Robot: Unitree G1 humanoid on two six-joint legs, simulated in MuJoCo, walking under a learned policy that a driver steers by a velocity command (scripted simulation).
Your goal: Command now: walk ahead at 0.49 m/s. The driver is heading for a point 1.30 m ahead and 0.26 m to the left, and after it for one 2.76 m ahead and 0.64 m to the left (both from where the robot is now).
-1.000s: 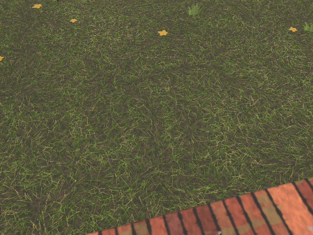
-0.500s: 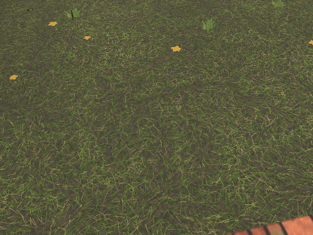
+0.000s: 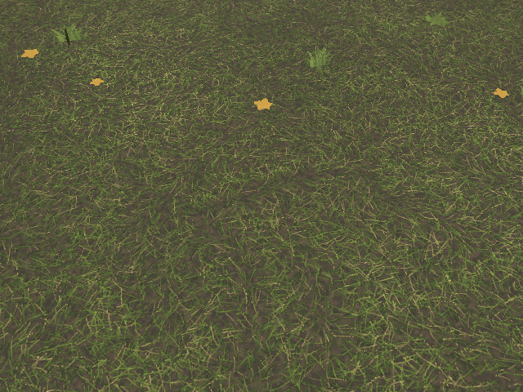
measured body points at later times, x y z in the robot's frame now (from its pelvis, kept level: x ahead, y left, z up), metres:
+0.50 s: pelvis +0.35 -0.13 -0.15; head +0.37 -0.14 +0.30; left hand +0.58 +0.10 -0.23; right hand +0.22 -0.39 -0.27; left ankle +0.03 +0.07 -0.71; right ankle +0.51 -0.25 -0.88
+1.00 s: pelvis +0.65 -0.13 -0.22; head +0.67 -0.11 +0.23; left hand +0.59 +0.13 -0.36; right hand +0.91 -0.31 -0.29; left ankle +0.76 -0.03 -0.93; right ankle +0.47 -0.26 -0.92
